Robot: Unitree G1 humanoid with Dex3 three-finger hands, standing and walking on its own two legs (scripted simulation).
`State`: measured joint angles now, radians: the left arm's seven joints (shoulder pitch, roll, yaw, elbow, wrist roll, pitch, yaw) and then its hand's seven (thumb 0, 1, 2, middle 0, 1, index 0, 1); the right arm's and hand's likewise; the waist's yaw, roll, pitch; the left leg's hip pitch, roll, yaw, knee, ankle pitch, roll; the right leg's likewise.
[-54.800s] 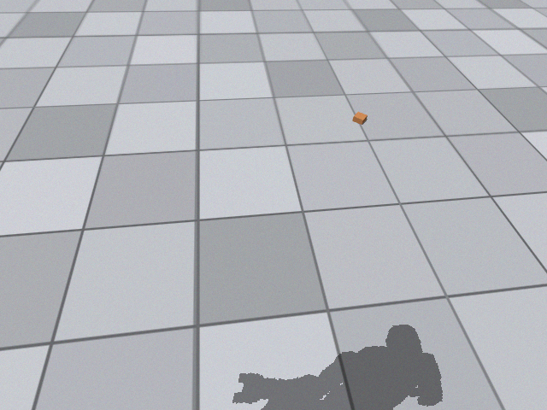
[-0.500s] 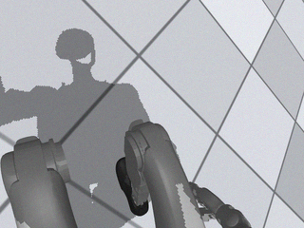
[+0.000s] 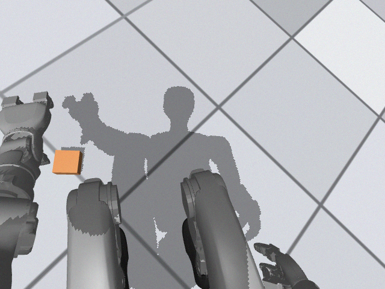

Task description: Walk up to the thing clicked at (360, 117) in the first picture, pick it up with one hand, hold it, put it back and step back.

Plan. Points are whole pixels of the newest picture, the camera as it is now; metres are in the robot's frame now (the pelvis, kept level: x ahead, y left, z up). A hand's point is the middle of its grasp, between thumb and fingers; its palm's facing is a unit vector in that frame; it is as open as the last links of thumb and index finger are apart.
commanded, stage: withdraw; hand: left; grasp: from above
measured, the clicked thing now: (68, 162) +0.42 +0.27 -0.34
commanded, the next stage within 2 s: home in 0.24 s
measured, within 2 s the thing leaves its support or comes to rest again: neither
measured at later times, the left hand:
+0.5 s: hand (33, 148) +0.43 +0.32 -0.21, palm faces -0.37 -0.09 -0.92, open 13.1 cm
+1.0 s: hand out of the picture +0.30 +0.27 +0.00, palm faces -0.21 -0.74 -0.64, open 7.7 cm
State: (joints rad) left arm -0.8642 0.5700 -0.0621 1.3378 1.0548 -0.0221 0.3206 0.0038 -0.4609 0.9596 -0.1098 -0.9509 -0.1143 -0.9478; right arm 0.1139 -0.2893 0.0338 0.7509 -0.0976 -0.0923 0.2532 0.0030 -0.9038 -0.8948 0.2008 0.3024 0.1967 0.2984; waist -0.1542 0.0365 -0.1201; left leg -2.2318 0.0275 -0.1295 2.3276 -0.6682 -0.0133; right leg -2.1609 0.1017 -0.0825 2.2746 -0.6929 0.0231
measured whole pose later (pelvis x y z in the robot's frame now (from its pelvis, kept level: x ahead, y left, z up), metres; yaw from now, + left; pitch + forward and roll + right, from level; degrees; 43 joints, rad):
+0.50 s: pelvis +0.00 +0.00 -0.04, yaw -1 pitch +30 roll -8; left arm -0.85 0.76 0.13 1.42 1.24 -0.25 0.51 0.00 -0.30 0.90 -0.21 -0.79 -0.21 -0.79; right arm 0.14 -0.27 0.08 0.78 -0.20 -0.09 0.14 0.00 -0.90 -0.89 0.20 0.30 0.20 0.30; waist -0.21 -0.04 -0.01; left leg -2.36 0.00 -0.16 2.46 -0.64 -0.02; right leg -2.26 0.09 -0.11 2.39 -0.68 0.03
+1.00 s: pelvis +0.00 +0.00 +0.12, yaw +4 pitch +31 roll -6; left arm -0.20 0.45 0.05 0.47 0.42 0.04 0.03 0.01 0.80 0.92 -0.22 -0.35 -0.22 -0.35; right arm 0.08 -0.29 -0.03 0.61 0.01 -0.03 0.05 0.01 -0.91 -0.89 0.20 0.30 0.20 0.30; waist -0.04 0.02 -0.18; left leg -1.87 0.01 -0.10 1.95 -0.63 -0.01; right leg -1.79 0.06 -0.05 1.91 -0.67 0.01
